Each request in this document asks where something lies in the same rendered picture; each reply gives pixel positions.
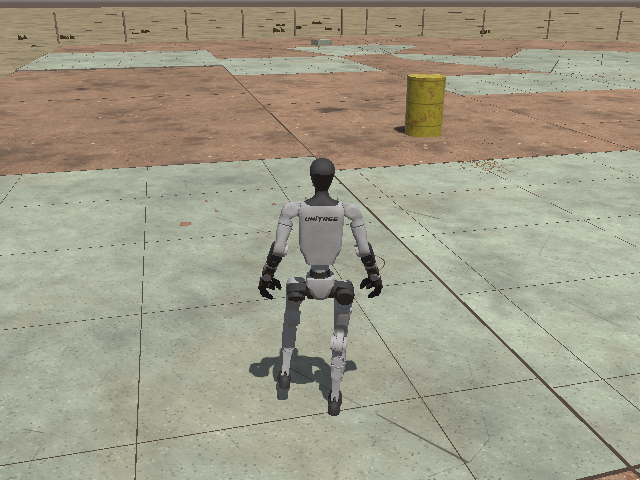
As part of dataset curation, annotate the robot right hand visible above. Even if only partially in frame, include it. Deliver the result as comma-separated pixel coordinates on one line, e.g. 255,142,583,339
360,276,383,298

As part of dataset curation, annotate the robot torso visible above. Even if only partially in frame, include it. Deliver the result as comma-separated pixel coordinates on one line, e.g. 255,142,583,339
298,197,344,300

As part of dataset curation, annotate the right robot upper arm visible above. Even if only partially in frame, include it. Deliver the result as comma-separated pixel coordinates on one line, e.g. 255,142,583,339
342,202,371,257

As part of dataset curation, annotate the left robot upper arm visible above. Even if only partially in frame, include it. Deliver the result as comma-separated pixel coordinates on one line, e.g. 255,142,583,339
272,201,301,257

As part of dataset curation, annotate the right robot thigh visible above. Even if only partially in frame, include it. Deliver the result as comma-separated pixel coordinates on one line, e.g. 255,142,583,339
330,280,355,355

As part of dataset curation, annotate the robot right forearm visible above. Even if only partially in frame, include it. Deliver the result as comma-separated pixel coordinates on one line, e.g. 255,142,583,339
361,242,380,281

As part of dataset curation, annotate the robot left forearm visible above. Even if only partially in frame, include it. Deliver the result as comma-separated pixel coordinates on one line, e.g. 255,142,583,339
261,241,282,282

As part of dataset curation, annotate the robot left hand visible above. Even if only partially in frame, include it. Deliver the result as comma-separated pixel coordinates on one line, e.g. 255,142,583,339
258,277,282,300

